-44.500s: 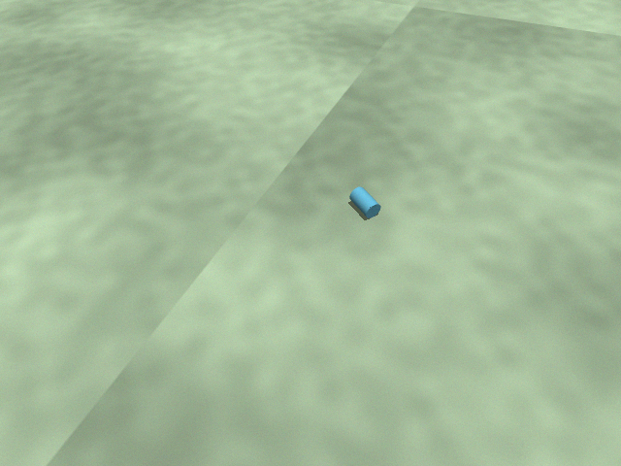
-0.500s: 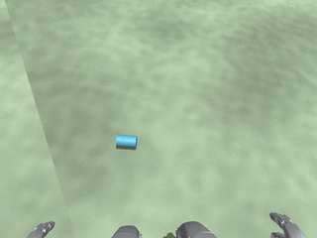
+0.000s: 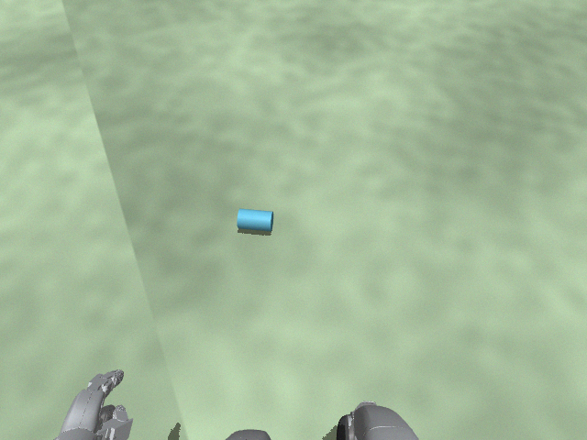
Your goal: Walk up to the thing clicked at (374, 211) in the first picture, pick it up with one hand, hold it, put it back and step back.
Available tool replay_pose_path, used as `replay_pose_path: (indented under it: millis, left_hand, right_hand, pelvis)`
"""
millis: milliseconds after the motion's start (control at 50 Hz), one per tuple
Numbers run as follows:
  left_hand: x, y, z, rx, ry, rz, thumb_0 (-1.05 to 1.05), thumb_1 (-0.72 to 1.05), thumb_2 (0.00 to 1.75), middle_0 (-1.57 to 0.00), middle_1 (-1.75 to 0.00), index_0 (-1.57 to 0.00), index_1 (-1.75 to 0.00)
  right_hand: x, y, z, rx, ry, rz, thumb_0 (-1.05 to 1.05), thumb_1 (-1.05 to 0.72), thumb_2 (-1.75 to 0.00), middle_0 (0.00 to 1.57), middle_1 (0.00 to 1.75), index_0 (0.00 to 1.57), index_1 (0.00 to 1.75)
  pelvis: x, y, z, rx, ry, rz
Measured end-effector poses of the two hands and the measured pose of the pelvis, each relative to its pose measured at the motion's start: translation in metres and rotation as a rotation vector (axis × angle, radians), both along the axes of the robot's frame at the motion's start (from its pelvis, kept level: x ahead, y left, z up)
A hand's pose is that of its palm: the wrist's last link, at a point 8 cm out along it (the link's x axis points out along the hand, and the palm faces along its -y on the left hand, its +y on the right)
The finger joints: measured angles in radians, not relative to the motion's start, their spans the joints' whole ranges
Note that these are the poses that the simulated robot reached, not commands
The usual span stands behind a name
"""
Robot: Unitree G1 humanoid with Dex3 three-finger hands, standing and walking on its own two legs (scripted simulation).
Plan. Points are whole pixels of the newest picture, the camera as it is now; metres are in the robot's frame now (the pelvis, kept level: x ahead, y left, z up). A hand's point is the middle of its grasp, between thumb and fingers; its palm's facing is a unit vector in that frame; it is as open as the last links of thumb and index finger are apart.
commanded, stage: step back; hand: left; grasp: from above
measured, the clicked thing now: (255, 219) +0.88 +0.17 -0.71
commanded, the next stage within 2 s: stand in 1.30 s
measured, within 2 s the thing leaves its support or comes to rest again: neither
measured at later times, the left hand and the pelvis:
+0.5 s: hand out of the picture -0.11 +0.22 -0.14, palm faces -0.05 -0.92 -0.39, open 7.4 cm; pelvis -0.14 -0.05 +0.01, yaw -6 degrees
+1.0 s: hand out of the picture -0.03 +0.21 -0.13, palm faces -0.01 -0.92 -0.38, open 7.4 cm; pelvis -0.13 -0.06 +0.01, yaw -1 degrees
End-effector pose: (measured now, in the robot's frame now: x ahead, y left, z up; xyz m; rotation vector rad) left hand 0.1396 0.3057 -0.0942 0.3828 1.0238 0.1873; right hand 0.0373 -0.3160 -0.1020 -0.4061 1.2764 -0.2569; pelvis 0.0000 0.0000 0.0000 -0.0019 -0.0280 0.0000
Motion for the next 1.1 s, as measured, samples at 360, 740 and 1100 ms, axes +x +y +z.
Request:
replay_pose_path:
  millis: [360, 740, 1100]
  left_hand:
    - [-0.174, -0.019, -0.023, -0.043, 0.202, 0.011, 0.00, 0.90, 0.90, -0.21, -0.30, -0.20, -0.30]
    - [-0.252, -0.024, 0.003, 0.027, 0.189, 0.115, 0.00, 0.90, 0.90, -0.21, -0.30, -0.21, -0.30]
    - [-0.172, -0.073, 0.002, -0.016, 0.057, 0.059, 0.00, 0.90, 0.90, -0.21, -0.30, -0.20, -0.30]
  right_hand:
    - [-0.047, -0.035, 0.047, -0.062, -0.253, 0.053, 0.00, -0.90, -0.90, 0.21, 0.30, 0.21, 0.30]
    - [-0.156, -0.034, -0.009, 0.092, 0.014, -0.008, 0.00, -0.90, -0.90, 0.21, 0.30, 0.20, 0.30]
    - [-0.097, -0.066, -0.001, 0.063, -0.092, -0.011, 0.00, -0.90, -0.90, 0.21, 0.30, 0.20, 0.30]
  pelvis:
    - [-0.117, -0.027, 0.008, -0.011, 0.002, -0.094]
    - [-0.146, -0.045, 0.008, 0.029, -0.009, -0.016]
    - [-0.121, -0.072, 0.009, -0.009, -0.017, -0.005]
